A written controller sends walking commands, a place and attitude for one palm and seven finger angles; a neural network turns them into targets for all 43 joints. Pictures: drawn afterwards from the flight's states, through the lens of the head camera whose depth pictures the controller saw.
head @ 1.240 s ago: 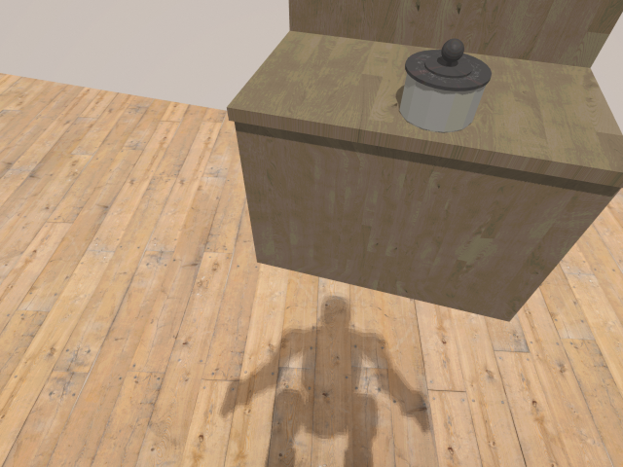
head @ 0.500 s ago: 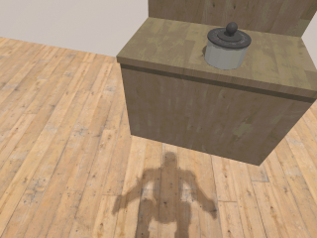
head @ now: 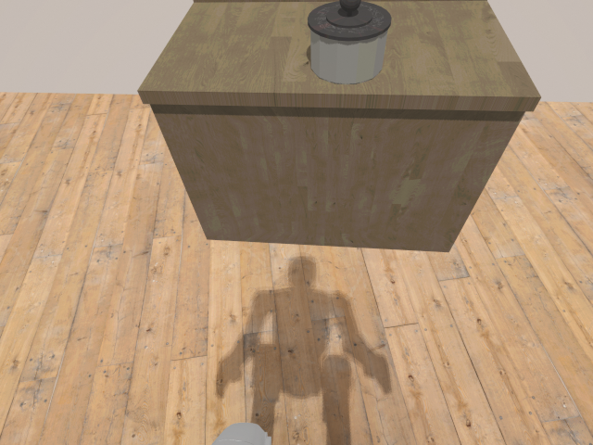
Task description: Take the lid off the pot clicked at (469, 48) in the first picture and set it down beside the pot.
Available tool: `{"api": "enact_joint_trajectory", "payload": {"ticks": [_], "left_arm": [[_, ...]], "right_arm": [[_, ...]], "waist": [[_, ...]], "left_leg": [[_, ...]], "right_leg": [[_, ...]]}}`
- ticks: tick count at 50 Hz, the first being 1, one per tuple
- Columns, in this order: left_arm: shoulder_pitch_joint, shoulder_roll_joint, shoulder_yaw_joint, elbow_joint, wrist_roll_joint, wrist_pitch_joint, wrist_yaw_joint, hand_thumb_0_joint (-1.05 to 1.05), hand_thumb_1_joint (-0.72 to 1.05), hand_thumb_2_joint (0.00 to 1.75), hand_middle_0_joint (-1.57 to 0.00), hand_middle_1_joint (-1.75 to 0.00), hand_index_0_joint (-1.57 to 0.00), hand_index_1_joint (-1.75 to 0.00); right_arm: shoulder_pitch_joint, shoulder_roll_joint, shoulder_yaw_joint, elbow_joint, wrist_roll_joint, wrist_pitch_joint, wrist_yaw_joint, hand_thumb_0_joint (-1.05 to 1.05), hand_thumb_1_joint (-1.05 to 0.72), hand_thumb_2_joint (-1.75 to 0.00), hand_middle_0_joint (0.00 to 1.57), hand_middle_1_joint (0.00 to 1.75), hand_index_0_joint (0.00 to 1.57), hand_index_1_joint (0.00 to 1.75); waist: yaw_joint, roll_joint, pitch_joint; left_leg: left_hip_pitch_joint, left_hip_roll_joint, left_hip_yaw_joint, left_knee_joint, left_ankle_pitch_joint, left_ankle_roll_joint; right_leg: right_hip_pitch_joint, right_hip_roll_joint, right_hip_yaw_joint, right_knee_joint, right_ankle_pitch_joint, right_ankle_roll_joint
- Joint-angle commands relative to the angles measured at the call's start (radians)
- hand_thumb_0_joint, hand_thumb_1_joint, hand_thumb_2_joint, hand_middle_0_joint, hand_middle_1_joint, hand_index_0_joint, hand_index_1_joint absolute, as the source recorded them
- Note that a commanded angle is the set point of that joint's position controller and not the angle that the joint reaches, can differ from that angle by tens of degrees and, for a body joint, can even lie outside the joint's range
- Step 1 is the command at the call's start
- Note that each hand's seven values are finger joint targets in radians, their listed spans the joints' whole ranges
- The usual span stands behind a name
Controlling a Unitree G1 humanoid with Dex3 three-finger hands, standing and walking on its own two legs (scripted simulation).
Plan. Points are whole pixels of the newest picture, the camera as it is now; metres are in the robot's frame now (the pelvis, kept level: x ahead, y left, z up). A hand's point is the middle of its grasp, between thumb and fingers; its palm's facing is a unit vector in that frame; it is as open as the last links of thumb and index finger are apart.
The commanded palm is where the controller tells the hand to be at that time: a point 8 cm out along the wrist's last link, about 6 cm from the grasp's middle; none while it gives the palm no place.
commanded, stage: walk to a spot facing it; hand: left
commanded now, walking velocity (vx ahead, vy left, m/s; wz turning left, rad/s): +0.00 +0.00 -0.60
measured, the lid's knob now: out of the picture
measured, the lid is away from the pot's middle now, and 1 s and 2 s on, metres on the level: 0.00 0.00 0.00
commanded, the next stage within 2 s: turn to face it in 1.16 s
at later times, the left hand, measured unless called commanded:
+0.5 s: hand (152, 430) +0.15 +0.25 -0.15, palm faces -0.21 -0.95 -0.22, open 7.4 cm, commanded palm none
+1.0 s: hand (295, 331) +0.32 +0.05 -0.16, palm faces -0.60 -0.78 -0.20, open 7.3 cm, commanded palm none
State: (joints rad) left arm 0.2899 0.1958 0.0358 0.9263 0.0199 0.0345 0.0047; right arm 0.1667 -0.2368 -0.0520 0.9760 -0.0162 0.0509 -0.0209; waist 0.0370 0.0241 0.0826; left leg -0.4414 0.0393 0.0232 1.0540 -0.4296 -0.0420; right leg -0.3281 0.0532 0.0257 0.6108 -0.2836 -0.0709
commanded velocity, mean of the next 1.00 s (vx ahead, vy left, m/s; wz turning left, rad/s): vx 0.21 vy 0.00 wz -0.57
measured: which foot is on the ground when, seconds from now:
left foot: up 0.00-0.34, down 0.36-0.78, up 0.80-1.00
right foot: down 0.00-0.34, up 0.36-0.76, down 0.78-1.00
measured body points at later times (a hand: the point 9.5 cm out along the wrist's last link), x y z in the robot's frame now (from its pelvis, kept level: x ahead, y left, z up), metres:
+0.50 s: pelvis +0.02 +0.05 +0.01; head +0.03 +0.07 +0.46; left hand +0.16 +0.30 -0.13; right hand +0.00 -0.21 -0.11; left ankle +0.00 +0.17 -0.73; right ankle +0.01 -0.09 -0.65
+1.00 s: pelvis +0.12 -0.05 +0.00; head +0.15 -0.06 +0.45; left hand +0.35 +0.09 -0.14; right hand -0.01 -0.27 -0.14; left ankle +0.22 +0.06 -0.68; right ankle +0.11 -0.16 -0.73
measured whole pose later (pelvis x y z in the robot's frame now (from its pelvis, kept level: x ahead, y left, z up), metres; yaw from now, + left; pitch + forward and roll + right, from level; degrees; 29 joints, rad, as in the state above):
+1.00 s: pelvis +0.12 -0.05 +0.00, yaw -34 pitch +1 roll -1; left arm 0.17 0.21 0.04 0.90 0.03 0.00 -0.02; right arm 0.30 -0.21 -0.04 0.93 -0.03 -0.01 0.00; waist -0.06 -0.01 0.05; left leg -0.52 0.13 0.08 1.00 -0.36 -0.04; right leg -0.35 0.04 -0.02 0.54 -0.20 -0.05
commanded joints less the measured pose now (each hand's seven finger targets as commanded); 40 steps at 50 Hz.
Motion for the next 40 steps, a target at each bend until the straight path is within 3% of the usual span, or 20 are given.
{"api": "enact_joint_trajectory", "payload": {"ticks": [1, 10, 13, 14, 15, 16, 17, 18, 19, 20, 21, 23, 28, 33, 35, 36, 37, 38, 39, 40], "left_arm": [[0.025, 0.214, 0.065, -0.078, -0.005, -0.031, 0.013, 0.00, 0.90, 0.90, -0.20, -0.30, -0.20, -0.30], [0.046, 0.229, 0.082, -0.081, 0.003, -0.018, 0.009, 0.00, 0.90, 0.90, -0.20, -0.30, -0.20, -0.30], [0.024, 0.236, 0.087, -0.091, 0.005, -0.014, 0.004, 0.00, 0.90, 0.90, -0.20, -0.30, -0.20, -0.30], [-0.003, 0.235, 0.085, -0.100, 0.004, -0.012, 0.001, 0.00, 0.90, 0.90, -0.20, -0.30, -0.20, -0.30], [-0.041, 0.232, 0.085, -0.114, 0.001, -0.009, -0.001, 0.00, 0.90, 0.90, -0.20, -0.30, -0.20, -0.30], [-0.079, 0.205, 0.079, -0.131, -0.002, -0.009, -0.005, 0.00, 0.90, 0.90, -0.20, -0.30, -0.20, -0.30], [-0.094, 0.137, 0.064, -0.160, -0.007, -0.008, -0.019, 0.00, 0.90, 0.90, -0.20, -0.30, -0.20, -0.30], [-0.152, 0.136, 0.068, -0.208, -0.002, -0.025, -0.029, 0.00, 0.90, 0.90, -0.20, -0.30, -0.20, -0.30], [-0.187, 0.166, 0.082, -0.212, 0.013, -0.034, -0.044, 0.00, 0.90, 0.90, -0.20, -0.30, -0.20, -0.30], [-0.159, 0.169, 0.086, -0.175, 0.019, -0.034, -0.051, 0.00, 0.90, 0.90, -0.20, -0.30, -0.20, -0.30], [-0.120, 0.152, 0.082, -0.153, 0.018, -0.030, -0.061, 0.00, 0.90, 0.90, -0.20, -0.30, -0.20, -0.30], [-0.096, 0.120, 0.067, -0.135, 0.013, -0.018, -0.071, 0.00, 0.90, 0.90, -0.20, -0.30, -0.20, -0.30], [-0.210, 0.093, 0.040, -0.174, 0.010, -0.015, -0.080, 0.00, 0.90, 0.90, -0.20, -0.30, -0.20, -0.30], [-0.319, 0.082, 0.026, -0.196, 0.005, -0.024, -0.084, 0.00, 0.90, 0.90, -0.20, -0.30, -0.20, -0.30], [-0.293, 0.092, 0.030, -0.190, 0.003, -0.031, -0.083, 0.00, 0.90, 0.90, -0.20, -0.30, -0.20, -0.30], [-0.234, 0.108, 0.036, -0.174, 0.002, -0.038, -0.080, 0.00, 0.90, 0.90, -0.20, -0.30, -0.20, -0.30], [-0.104, 0.140, 0.047, -0.132, 0.005, -0.051, -0.075, 0.00, 0.90, 0.90, -0.20, -0.30, -0.20, -0.30], [0.068, 0.237, 0.069, -0.082, 0.008, -0.067, -0.060, 0.00, 0.90, 0.90, -0.20, -0.30, -0.20, -0.30], [0.198, 0.360, 0.104, -0.060, -0.004, -0.073, -0.039, 0.00, 0.90, 0.90, -0.20, -0.30, -0.20, -0.30], [0.216, 0.391, 0.112, -0.043, -0.024, -0.056, -0.027, 0.00, 0.90, 0.90, -0.20, -0.30, -0.20, -0.30]], "right_arm": [[-0.027, -0.091, -0.028, -0.099, 0.001, -0.036, -0.002, 0.00, -0.90, -0.90, 0.20, 0.30, 0.20, 0.30], [-0.062, -0.071, -0.024, -0.147, 0.012, -0.045, -0.010, 0.00, -0.90, -0.90, 0.20, 0.30, 0.20, 0.30], [-0.017, -0.074, -0.021, -0.156, 0.014, -0.057, -0.007, 0.00, -0.90, -0.90, 0.20, 0.30, 0.20, 0.30], [0.010, -0.080, -0.019, -0.153, 0.014, -0.064, -0.007, 0.00, -0.90, -0.90, 0.20, 0.30, 0.20, 0.30], [0.072, -0.082, -0.021, -0.140, 0.013, -0.072, -0.007, 0.00, -0.90, -0.90, 0.20, 0.30, 0.20, 0.30], [0.158, -0.111, -0.028, -0.117, 0.012, -0.082, -0.014, 0.00, -0.90, -0.90, 0.20, 0.30, 0.20, 0.30], [0.228, -0.217, -0.049, -0.105, -0.003, -0.086, -0.021, 0.00, -0.90, -0.90, 0.20, 0.30, 0.20, 0.30], [0.237, -0.285, -0.056, -0.127, 0.001, -0.089, -0.022, 0.00, -0.90, -0.90, 0.20, 0.30, 0.20, 0.30], [0.193, -0.262, -0.047, -0.140, -0.011, -0.090, -0.015, 0.00, -0.90, -0.90, 0.20, 0.30, 0.20, 0.30], [0.150, -0.196, -0.028, -0.136, -0.013, -0.094, -0.009, 0.00, -0.90, -0.90, 0.20, 0.30, 0.20, 0.30], [0.109, -0.161, -0.016, -0.142, -0.009, -0.101, -0.010, 0.00, -0.90, -0.90, 0.20, 0.30, 0.20, 0.30], [0.113, -0.113, 0.003, -0.136, 0.000, -0.113, -0.015, 0.00, -0.90, -0.90, 0.20, 0.30, 0.20, 0.30], [0.257, -0.123, -0.005, -0.077, -0.001, -0.130, -0.014, 0.00, -0.90, -0.90, 0.20, 0.30, 0.20, 0.30], [0.315, -0.145, -0.013, -0.036, -0.013, -0.129, -0.005, 0.00, -0.90, -0.90, 0.20, 0.30, 0.20, 0.30], [0.291, -0.165, -0.020, -0.035, -0.013, -0.128, -0.003, 0.00, -0.90, -0.90, 0.20, 0.30, 0.20, 0.30], [0.277, -0.177, -0.024, -0.037, -0.010, -0.126, -0.002, 0.00, -0.90, -0.90, 0.20, 0.30, 0.20, 0.30], [0.275, -0.183, -0.022, -0.038, -0.004, -0.123, 0.000, 0.00, -0.90, -0.90, 0.20, 0.30, 0.20, 0.30], [0.288, -0.151, -0.012, -0.048, 0.006, -0.120, 0.015, 0.00, -0.90, -0.90, 0.20, 0.30, 0.20, 0.30], [0.303, -0.082, 0.000, -0.092, 0.020, -0.121, 0.016, 0.00, -0.90, -0.90, 0.20, 0.30, 0.20, 0.30], [0.172, -0.112, -0.008, -0.125, 0.013, -0.123, 0.006, 0.00, -0.90, -0.90, 0.20, 0.30, 0.20, 0.30]], "waist": [[-0.015, -0.129, -0.132], [0.010, -0.160, -0.146], [0.007, -0.206, -0.180], [-0.005, -0.204, -0.171], [-0.040, -0.198, -0.167], [-0.086, -0.130, -0.176], [-0.130, 0.162, -0.145], [-0.126, 0.269, -0.070], [-0.114, 0.135, -0.010], [-0.072, 0.084, 0.009], [-0.043, 0.098, 0.023], [-0.023, 0.131, 0.020], [-0.074, 0.106, 0.023], [-0.113, 0.133, 0.032], [-0.087, 0.144, 0.012], [-0.057, 0.125, -0.024], [0.008, 0.062, -0.109], [0.084, -0.088, -0.243], [0.108, -0.296, -0.398], [0.127, -0.195, -0.344]], "left_leg": [[-0.096, 0.022, -0.053, 0.035, 0.068, -0.022], [-0.012, -0.017, -0.043, -0.222, 0.017, -0.016], [0.073, -0.036, -0.033, -0.354, -0.013, 0.003], [0.140, -0.045, -0.029, -0.435, -0.007, 0.013], [0.277, -0.051, -0.025, -0.558, 0.038, 0.022], [0.512, -0.005, -0.065, -0.698, 0.047, 0.045], [0.649, 0.246, -0.367, -0.858, -0.242, 0.115], [0.541, 0.465, -0.585, -0.950, -0.363, 0.192], [0.390, 0.457, -0.608, -0.956, -0.305, 0.243], [0.341, 0.361, -0.449, -0.931, -0.225, 0.202], [0.313, 0.293, -0.309, -0.908, -0.113, 0.172], [0.283, 0.224, -0.131, -0.866, 0.153, 0.146], [0.424, 0.259, -0.040, -0.819, 0.402, 0.187], [0.428, 0.279, 0.067, -0.776, 0.518, 0.170], [0.420, 0.293, 0.116, -0.711, 0.630, 0.153], [0.400, 0.289, 0.150, -0.612, 0.737, 0.140], [0.343, 0.250, 0.199, -0.410, 0.800, 0.105], [0.096, 0.218, 0.229, -0.140, 0.594, 0.051], [-0.216, 0.055, 0.203, 0.231, -0.156, -0.009], [-0.307, 0.074, 0.046, 0.349, -0.184, 0.019]], "right_leg": [[0.158, -0.247, 0.372, -0.292, 0.253, -0.103], [0.164, -0.218, 0.448, -0.284, 0.271, -0.116], [0.149, -0.197, 0.481, -0.315, 0.046, -0.109], [0.089, -0.179, 0.492, -0.320, -0.056, -0.099], [-0.021, -0.147, 0.474, -0.302, -0.160, -0.073], [-0.220, -0.079, 0.411, -0.214, -0.258, -0.023], [-0.476, 0.062, 0.233, 0.053, -0.347, 0.038], [-0.556, 0.022, 0.054, 0.274, -0.281, 0.085], [-0.518, -0.042, 0.076, 0.399, -0.204, 0.090], [-0.479, -0.055, 0.058, 0.468, -0.122, 0.093], [-0.467, -0.066, 0.033, 0.521, -0.051, 0.098], [-0.431, -0.079, 0.012, 0.574, 0.033, 0.111], [-0.483, -0.125, -0.054, 0.425, 0.059, 0.116], [-0.327, -0.108, -0.120, 0.166, 0.043, 0.074], [-0.210, -0.090, -0.136, 0.085, 0.017, 0.045], [-0.091, -0.066, -0.154, 0.034, -0.002, 0.026], [0.138, -0.024, -0.181, -0.058, 0.043, 0.008], [0.500, -0.111, -0.062, -0.090, 0.051, -0.049], [0.729, -0.461, 0.500, -0.197, 0.066, -0.188], [0.628, -0.497, 0.596, -0.287, 0.007, -0.237]]}}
